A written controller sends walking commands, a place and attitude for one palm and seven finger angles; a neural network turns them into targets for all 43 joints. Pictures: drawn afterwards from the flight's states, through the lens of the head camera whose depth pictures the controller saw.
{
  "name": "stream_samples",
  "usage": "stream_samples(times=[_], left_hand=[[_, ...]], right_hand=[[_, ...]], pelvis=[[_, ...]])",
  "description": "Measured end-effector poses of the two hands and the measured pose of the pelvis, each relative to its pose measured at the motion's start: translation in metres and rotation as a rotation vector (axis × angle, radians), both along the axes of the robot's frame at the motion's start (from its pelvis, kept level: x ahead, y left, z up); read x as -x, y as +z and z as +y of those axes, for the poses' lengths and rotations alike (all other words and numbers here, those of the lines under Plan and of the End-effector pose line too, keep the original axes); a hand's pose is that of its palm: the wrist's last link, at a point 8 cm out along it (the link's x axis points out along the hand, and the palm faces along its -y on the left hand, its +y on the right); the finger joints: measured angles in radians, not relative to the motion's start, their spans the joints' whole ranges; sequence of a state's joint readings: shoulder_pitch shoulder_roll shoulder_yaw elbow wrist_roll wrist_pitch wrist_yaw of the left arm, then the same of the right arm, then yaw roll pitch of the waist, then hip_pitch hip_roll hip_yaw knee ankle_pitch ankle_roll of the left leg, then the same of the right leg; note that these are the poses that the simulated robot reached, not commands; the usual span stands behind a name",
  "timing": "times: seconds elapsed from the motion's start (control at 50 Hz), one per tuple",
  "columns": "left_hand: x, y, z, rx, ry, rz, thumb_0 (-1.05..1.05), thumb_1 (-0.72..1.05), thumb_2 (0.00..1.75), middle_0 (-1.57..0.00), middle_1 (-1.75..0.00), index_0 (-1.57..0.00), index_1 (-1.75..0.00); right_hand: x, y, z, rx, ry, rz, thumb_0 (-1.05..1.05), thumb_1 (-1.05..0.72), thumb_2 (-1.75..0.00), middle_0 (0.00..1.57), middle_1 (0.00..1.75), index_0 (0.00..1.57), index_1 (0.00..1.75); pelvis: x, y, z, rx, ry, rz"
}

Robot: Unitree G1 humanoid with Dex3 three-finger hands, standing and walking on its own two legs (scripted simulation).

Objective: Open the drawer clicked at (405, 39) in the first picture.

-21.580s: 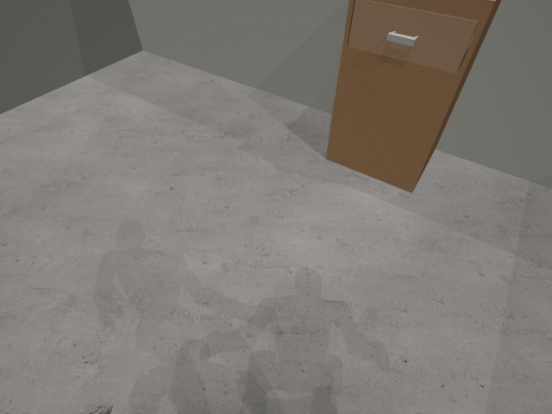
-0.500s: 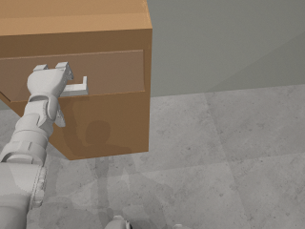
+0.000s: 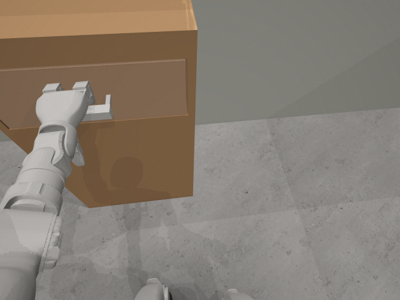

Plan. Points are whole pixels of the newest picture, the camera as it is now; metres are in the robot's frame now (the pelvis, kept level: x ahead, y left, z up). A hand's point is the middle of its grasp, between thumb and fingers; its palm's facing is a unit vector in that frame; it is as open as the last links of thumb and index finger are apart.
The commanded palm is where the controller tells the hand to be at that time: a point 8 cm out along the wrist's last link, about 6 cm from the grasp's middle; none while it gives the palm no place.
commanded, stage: lower the fingers behind the handle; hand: left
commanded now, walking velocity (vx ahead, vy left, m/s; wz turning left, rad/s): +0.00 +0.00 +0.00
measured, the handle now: (88, 106) +0.54 +0.24 +0.02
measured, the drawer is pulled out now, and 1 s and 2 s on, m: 0.00 0.00 0.00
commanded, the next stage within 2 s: lift the fingers back up to retry in 0.66 s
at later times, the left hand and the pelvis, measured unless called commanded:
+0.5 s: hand (75, 125) +0.48 +0.25 +0.03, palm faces -0.05 +0.01 -1.00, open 13.9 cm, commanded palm +0.47 +0.24 +0.05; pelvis -0.02 +0.00 -0.01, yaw +0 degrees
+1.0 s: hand (74, 122) +0.48 +0.25 +0.03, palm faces -0.08 -0.03 -1.00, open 13.9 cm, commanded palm +0.47 +0.24 +0.09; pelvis -0.02 +0.01 -0.01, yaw -1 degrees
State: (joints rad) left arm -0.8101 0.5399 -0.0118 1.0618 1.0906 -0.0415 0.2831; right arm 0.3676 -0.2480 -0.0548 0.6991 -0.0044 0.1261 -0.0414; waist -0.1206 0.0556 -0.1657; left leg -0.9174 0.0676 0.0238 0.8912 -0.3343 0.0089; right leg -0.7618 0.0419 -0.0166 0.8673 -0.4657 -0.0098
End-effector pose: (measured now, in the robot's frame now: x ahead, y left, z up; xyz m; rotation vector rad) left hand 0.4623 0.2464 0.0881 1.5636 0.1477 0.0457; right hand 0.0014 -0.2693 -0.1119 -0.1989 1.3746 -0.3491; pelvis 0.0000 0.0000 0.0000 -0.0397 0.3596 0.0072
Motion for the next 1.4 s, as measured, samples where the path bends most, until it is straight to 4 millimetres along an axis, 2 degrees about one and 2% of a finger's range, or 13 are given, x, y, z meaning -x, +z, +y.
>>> stream_samples(times=[0.42,0.62,0.82,1.04,1.22,1.4], left_hand=[[-0.001,-0.003,-0.001,-0.017,0.004,-0.018,0.00,-0.49,0.30,-0.24,-1.30,-0.31,-1.20],[0.001,-0.004,-0.001,-0.015,0.005,-0.013,0.00,-0.49,0.30,-0.22,-1.28,-0.31,-1.20],[-0.004,-0.003,0.000,-0.018,0.003,-0.020,0.00,-0.49,0.30,-0.26,-1.33,-0.31,-1.20],[-0.005,0.003,0.002,0.021,0.005,0.017,0.00,-0.49,0.30,-0.29,-1.27,-0.31,-1.20],[-0.006,0.019,0.002,0.044,-0.011,-0.021,0.00,-0.49,0.30,-0.31,-1.21,-0.32,-1.20],[-0.006,0.046,0.007,0.039,0.026,-0.026,0.00,-0.49,0.30,-0.32,-1.20,-0.31,-1.20]], right_hand=[[0.016,-0.010,0.002,0.005,0.004,0.003,0.01,-0.90,-0.90,0.20,0.30,0.20,0.30],[0.026,-0.012,0.007,0.002,0.000,0.012,0.01,-0.90,-0.90,0.20,0.30,0.20,0.30],[0.030,-0.012,0.009,0.012,0.001,0.011,0.01,-0.90,-0.90,0.20,0.30,0.20,0.30],[0.032,-0.002,0.013,0.013,-0.023,0.022,0.01,-0.90,-0.90,0.20,0.30,0.20,0.30],[0.023,0.006,0.014,0.006,-0.030,0.032,0.01,-0.90,-0.90,0.20,0.30,0.20,0.30],[-0.007,0.012,0.009,-0.014,-0.017,-0.019,0.01,-0.90,-0.90,0.20,0.30,0.20,0.30]], pelvis=[[0.014,-0.013,0.000,0.006,0.001,0.025],[0.020,-0.015,0.003,0.008,0.000,0.024],[0.023,-0.017,0.005,0.012,0.004,0.030],[0.018,-0.006,0.009,0.011,-0.004,0.010],[0.004,0.005,0.010,0.008,-0.004,-0.013],[-0.009,0.016,0.007,-0.001,-0.002,-0.054]])
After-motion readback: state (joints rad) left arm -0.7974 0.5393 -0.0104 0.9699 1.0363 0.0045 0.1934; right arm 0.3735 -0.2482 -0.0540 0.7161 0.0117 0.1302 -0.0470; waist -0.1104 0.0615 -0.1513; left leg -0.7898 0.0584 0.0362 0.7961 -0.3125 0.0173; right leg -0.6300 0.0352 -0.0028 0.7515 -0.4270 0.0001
